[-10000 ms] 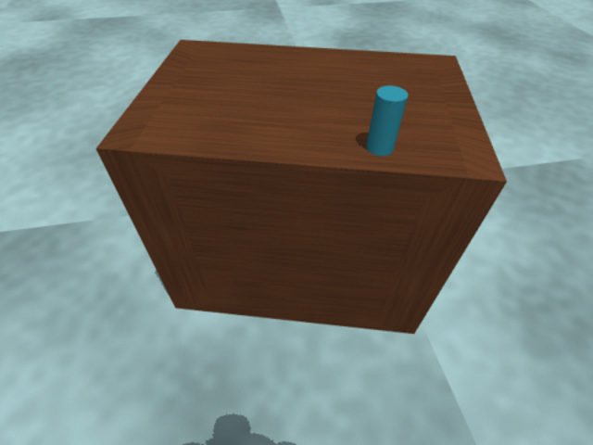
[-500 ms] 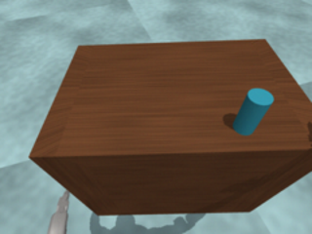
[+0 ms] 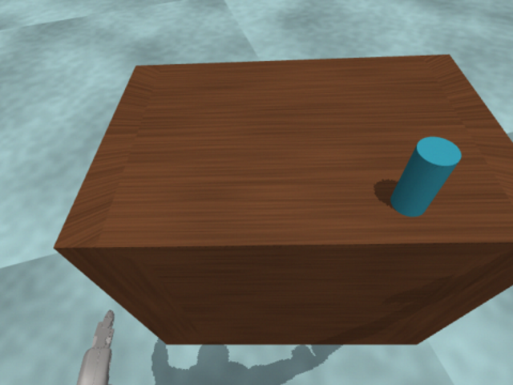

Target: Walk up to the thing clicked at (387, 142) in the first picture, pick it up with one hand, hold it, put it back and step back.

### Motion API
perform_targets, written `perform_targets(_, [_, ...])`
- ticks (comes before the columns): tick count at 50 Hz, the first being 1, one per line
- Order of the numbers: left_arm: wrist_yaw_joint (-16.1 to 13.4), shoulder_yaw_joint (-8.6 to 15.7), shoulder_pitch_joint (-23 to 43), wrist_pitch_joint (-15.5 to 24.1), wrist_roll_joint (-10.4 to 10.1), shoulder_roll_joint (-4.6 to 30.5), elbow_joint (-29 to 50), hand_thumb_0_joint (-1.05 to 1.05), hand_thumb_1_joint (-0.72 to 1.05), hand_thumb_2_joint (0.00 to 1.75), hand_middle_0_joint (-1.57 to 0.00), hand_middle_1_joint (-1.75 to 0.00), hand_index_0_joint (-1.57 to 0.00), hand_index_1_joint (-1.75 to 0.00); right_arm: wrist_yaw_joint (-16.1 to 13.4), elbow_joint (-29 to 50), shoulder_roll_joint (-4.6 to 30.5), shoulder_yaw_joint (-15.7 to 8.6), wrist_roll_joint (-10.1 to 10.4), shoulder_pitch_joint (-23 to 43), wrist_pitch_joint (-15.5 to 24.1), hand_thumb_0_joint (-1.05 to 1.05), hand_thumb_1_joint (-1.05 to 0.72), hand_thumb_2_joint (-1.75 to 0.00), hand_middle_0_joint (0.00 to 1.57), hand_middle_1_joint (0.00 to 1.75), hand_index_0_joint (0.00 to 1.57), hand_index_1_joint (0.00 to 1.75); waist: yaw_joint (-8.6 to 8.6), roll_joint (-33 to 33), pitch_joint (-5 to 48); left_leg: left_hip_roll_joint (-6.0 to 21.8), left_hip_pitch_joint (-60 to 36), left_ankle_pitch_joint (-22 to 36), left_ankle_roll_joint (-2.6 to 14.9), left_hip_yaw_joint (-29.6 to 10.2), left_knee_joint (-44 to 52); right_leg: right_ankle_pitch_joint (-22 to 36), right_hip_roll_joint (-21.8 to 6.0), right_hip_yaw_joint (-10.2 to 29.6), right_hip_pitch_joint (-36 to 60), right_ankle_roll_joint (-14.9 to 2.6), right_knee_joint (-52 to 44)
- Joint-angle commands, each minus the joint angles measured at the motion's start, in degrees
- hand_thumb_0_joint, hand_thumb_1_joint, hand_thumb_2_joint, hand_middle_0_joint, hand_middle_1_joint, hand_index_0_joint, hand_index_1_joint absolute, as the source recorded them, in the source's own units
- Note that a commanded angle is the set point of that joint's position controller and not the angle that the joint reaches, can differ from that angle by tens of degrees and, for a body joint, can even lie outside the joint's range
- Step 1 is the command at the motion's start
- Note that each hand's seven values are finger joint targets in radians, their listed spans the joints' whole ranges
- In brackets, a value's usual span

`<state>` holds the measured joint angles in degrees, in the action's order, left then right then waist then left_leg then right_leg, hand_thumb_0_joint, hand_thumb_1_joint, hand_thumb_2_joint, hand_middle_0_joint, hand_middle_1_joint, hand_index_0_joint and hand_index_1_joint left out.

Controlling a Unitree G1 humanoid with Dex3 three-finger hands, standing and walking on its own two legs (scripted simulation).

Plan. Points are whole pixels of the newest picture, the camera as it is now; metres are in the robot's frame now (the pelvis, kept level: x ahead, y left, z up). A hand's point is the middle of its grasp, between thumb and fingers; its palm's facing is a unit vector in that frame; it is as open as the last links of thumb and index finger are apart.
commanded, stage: go down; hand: right
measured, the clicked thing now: (421, 179) +0.45 -0.25 +0.06
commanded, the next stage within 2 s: approach in 0.78 s
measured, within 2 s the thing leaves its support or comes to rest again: neither
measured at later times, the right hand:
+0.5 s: hand out of the picture +0.35 -0.44 +0.18, palm faces +0.32 +0.95 +0.00, open 17.7 cm
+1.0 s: hand out of the picture +0.35 -0.44 +0.19, palm faces +0.32 +0.95 +0.00, open 17.7 cm
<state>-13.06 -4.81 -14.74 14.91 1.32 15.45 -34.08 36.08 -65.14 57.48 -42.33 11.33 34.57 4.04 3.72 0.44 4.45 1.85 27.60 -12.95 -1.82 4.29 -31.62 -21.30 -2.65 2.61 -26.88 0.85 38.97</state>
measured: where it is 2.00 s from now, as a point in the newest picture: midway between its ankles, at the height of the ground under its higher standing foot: outside the picture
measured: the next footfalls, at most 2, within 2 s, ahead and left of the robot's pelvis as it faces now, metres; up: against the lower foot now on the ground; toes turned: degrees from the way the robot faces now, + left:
none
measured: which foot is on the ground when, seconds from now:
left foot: down 0.00-1.00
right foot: down 0.00-1.00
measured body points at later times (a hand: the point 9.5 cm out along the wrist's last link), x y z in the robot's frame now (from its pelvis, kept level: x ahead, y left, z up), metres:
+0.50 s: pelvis +0.00 +0.00 +0.00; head +0.05 -0.03 +0.45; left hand +0.16 +0.25 -0.06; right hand +0.32 -0.49 +0.18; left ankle +0.02 +0.15 -0.72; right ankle -0.02 -0.12 -0.72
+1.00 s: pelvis +0.00 +0.00 +0.00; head +0.05 -0.03 +0.44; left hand +0.15 +0.25 -0.06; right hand +0.32 -0.49 +0.19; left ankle +0.02 +0.15 -0.72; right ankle -0.02 -0.12 -0.72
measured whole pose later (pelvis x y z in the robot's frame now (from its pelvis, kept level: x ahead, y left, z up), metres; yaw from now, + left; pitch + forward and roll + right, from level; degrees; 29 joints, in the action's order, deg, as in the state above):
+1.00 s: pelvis +0.00 +0.00 +0.00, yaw +0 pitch +10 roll +3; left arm -13.3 -5.4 -15.8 14.9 1.6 15.4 -31.9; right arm 35.9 -65.8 58.8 -42.1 10.9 35.7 3.0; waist 3.8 0.1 5.0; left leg 1.9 28.9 -13.7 -1.9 4.4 -33.0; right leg -22.1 -2.6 2.8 -28.2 0.8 40.5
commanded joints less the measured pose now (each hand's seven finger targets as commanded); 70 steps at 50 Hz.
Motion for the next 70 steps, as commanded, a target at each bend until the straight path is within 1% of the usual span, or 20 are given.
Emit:
perform_targets(1, [-0.89,2.39,4.86,3.43,-0.27,8.88,10.19,0.0,-0.57,0.06,-0.05,-0.05,-0.05,-0.06,0.19,10.8,25.01,-1.97,1.64,18.43,3.3,0.0,0.61,-0.09,0.01,0.07,0.03,0.07,-0.46,-12.04,15.37,-2.16,-9.46,8.82,3.3,-0.37,1.04,18.87,1.45,-0.33,4.33,-0.2,-5.73])
perform_targets(4, [-1.21,3.99,0.67,3.15,-0.22,10.19,8.74,0.0,-0.57,0.06,-0.05,-0.05,-0.05,-0.05,-0.07,10.82,27.85,-3.09,1.16,18.01,3.36,0.0,0.61,-0.08,0.01,0.07,0.03,0.07,-0.26,-11.35,16.53,-1.95,-10.35,9.13,3.01,-0.65,1.05,16.62,2.02,-0.86,3.74,-0.66,-5.67])
perform_targets(9, [-0.97,2.84,2.04,3.49,-0.23,8.86,8.86,0.0,-0.56,0.06,-0.05,-0.05,-0.05,-0.06,-0.17,11.37,26.88,-2.83,1.16,16.26,2.82,0.0,0.61,-0.08,0.01,0.06,0.03,0.06,-1.48,-12.99,16.28,-1.94,-10.31,9.24,3.22,-0.66,0.84,17.6,2.04,-0.83,3.47,-0.39,-5.6])
perform_targets(13, [-1.1,3.05,2.21,3.55,-0.28,9.42,10.22,0.0,-0.56,0.06,-0.05,-0.05,-0.05,-0.06,0.03,12.1,25.97,-2.42,1.78,17.88,3.11,0.0,0.61,-0.08,0.01,0.06,0.03,0.06,-0.4,-12.33,16.21,-2.11,-9.7,9.91,3.19,-0.4,0.55,18.93,1.81,-0.61,3.82,-0.34,-5.1])
perform_targets(15, [-1.24,3.95,2.89,3.64,-0.24,10.42,11.49,0.0,-0.57,0.07,-0.05,-0.05,-0.05,-0.06,-0.23,13.5,27.23,-3.14,1.44,17.69,3.24,0.0,0.61,-0.08,0.01,0.06,0.03,0.06,-0.77,-14.26,18.86,-2.08,-10.07,10.46,3.42,-0.44,0.36,20.99,1.81,-0.56,5.94,0.07,-4.99])
perform_targets(19, [-1.12,2.64,-1.18,3.23,-0.12,8.23,7.34,0.0,-0.57,0.07,-0.05,-0.05,-0.05,-0.06,-0.35,13.35,26.19,-2.96,1.64,17.26,2.82,0.0,0.61,-0.08,0.01,0.07,0.03,0.07,-0.72,-14.61,17.39,-2.28,-8.9,12.72,3.36,-0.26,-0.24,25.95,1.67,-0.61,6.72,0.34,-4.03])
perform_targets(22, [-1.18,3.89,0.28,3.27,-0.09,9.63,8.45,0.0,-0.57,0.07,-0.05,-0.05,-0.04,-0.06,-0.5,11.95,25.85,-2.55,1.01,16.56,2.19,0.0,0.61,-0.08,0.01,0.07,0.03,0.07,-0.74,-12.85,17.06,-2.25,-9.69,14.12,3.42,-0.43,-0.36,26.98,1.72,-0.68,6.02,0.15,-3.87])
perform_targets(24, [-1.0,4.22,0.17,3.09,-0.09,9.84,7.28,0.0,-0.56,0.06,-0.05,-0.05,-0.05,-0.05,-0.07,12.68,25.36,-2.51,1.59,16.39,2.37,0.0,0.61,-0.08,0.02,0.06,0.03,0.06,-0.29,-13.77,15.02,-2.35,-8.02,11.69,3.37,-0.13,-0.1,24.94,1.43,-0.5,5.68,0.16,-4.24])
perform_targets(28, [-0.66,2.12,1.9,3.08,-0.32,8.0,9.58,0.0,-0.56,0.06,-0.05,-0.05,-0.05,-0.05,-0.1,12.7,25.36,-3.06,1.54,15.34,2.46,0.0,0.61,-0.09,0.01,0.07,0.03,0.07,-1.59,-12.57,16.94,-2.16,-10.43,12.05,3.39,-0.4,-0.22,24.54,1.62,-0.57,4.93,0.06,-4.14])
perform_targets(29, [-0.71,2.82,-0.25,2.84,-0.31,8.66,8.92,0.0,-0.56,0.06,-0.05,-0.05,-0.05,-0.05,0.21,12.37,25.57,-3.16,1.85,15.49,2.44,0.0,0.61,-0.09,0.01,0.07,0.03,0.07,-0.55,-12.42,16.56,-2.26,-9.97,12.34,3.44,-0.36,-0.19,25.12,1.47,-0.46,5.0,0.1,-4.26])
perform_targets(36, [-0.94,3.36,0.08,2.94,-0.28,9.49,10.02,0.0,-0.56,0.06,-0.05,-0.05,-0.05,-0.05,-0.34,14.59,27.64,-4.42,1.62,17.04,2.55,0.0,0.61,-0.08,0.02,0.07,0.03,0.07,-1.19,-14.36,18.34,-2.14,-9.99,12.35,3.52,-0.49,-0.16,25.74,1.61,-0.58,6.74,0.24,-4.14])
perform_targets(39, [-0.92,2.9,-0.01,2.85,-0.12,8.39,7.99,0.0,-0.56,0.06,-0.05,-0.05,-0.05,-0.05,-0.27,13.27,25.81,-2.72,1.25,18.24,2.38,0.0,0.61,-0.08,0.02,0.07,0.03,0.07,-0.55,-15.55,15.35,-2.4,-7.39,10.34,3.61,-0.31,-0.2,25.76,1.23,-0.33,6.28,0.51,-4.29])
perform_targets(43, [-0.91,3.19,1.4,3.11,0.13,9.26,9.67,0.0,-0.56,0.06,-0.05,-0.05,-0.05,-0.05,-0.48,13.5,27.73,-3.23,0.6,18.54,2.37,0.0,0.61,-0.09,0.02,0.07,0.04,0.07,-0.58,-14.73,17.37,-2.2,-9.19,11.1,3.4,-0.46,-0.19,24.03,1.62,-0.6,5.57,0.16,-3.84])
perform_targets(48, [-1.03,3.04,0.26,3.02,-0.01,8.9,9.77,0.0,-0.58,0.06,-0.06,-0.05,-0.05,-0.06,0.05,10.07,24.08,-2.01,1.46,15.96,1.75,0.0,0.61,-0.07,0.0,0.06,0.02,0.06,-0.42,-11.78,15.5,-2.41,-8.81,11.04,3.28,-0.09,-0.36,23.23,1.53,-0.52,4.46,-0.09,-4.13])
perform_targets(52, [-0.5,3.6,0.28,3.42,0.18,9.01,10.23,0.0,-0.58,0.06,-0.06,-0.05,-0.05,-0.06,-0.63,8.17,17.95,2.07,1.14,15.67,2.29,0.0,0.61,-0.08,0.0,0.06,0.02,0.06,0.7,-9.93,12.87,-2.43,-5.79,7.55,3.18,-0.29,-0.23,16.83,1.5,-0.66,2.82,-0.39,-4.76])
perform_targets(54, [-0.16,2.79,0.28,3.75,0.11,8.21,10.93,0.0,-0.57,0.05,-0.06,-0.05,-0.05,-0.06,-0.8,8.57,14.89,3.51,1.88,16.44,3.57,0.0,0.61,-0.08,0.01,0.06,0.03,0.06,1.31,-8.1,12.73,-2.26,-5.58,7.2,2.85,-0.61,-0.59,14.41,1.76,-0.8,1.66,-0.8,-4.15])
perform_targets(56, [-0.15,4.79,-0.67,4.09,0.14,9.85,10.78,0.0,-0.57,0.05,-0.06,-0.05,-0.05,-0.06,-1.35,9.43,14.69,3.96,2.07,17.9,5.11,0.0,0.61,-0.08,0.0,0.06,0.03,0.06,2.67,-8.04,14.1,-2.06,-4.16,7.34,2.54,-0.98,-1.36,13.63,1.92,-0.92,2.26,-1.0,-3.18])
perform_targets(59, [0.42,4.69,-1.35,3.96,0.2,9.42,9.7,0.0,-0.56,0.05,-0.06,-0.06,-0.05,-0.06,-2.59,10.24,12.62,4.5,2.61,18.83,7.36,0.0,0.61,-0.08,0.01,0.06,0.03,0.06,2.42,-8.96,14.54,-1.74,-2.68,7.26,2.36,-1.35,-2.99,13.31,2.23,-0.96,1.15,-0.95,-1.47])
perform_targets(67, [2.37,6.47,-0.85,3.08,1.27,8.84,11.72,0.0,-0.54,0.04,-0.06,-0.06,-0.06,-0.06,-8.21,14.59,11.46,3.03,0.94,25.1,15.26,0.0,0.58,-0.07,0.02,0.05,0.03,0.05,2.12,-13.48,24.43,-1.9,1.42,9.93,2.53,-2.06,-10.75,20.42,1.86,-0.42,-1.29,0.27,5.83])
perform_targets(70, [3.33,6.53,0.56,2.27,1.54,8.92,15.86,0.0,-0.56,0.05,-0.07,-0.06,-0.07,-0.06,-10.64,11.33,6.58,4.79,-0.04,23.49,16.64,0.0,0.58,-0.07,0.02,0.05,0.03,0.05,2.61,-13.18,26.56,-2.03,3.0,11.41,2.44,-2.4,-12.77,23.75,1.68,-0.51,-1.91,0.35,8.51])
